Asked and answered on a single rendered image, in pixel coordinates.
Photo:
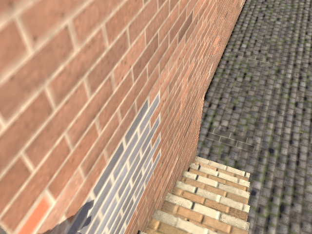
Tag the stairs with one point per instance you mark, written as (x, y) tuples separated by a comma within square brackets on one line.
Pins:
[(210, 198)]

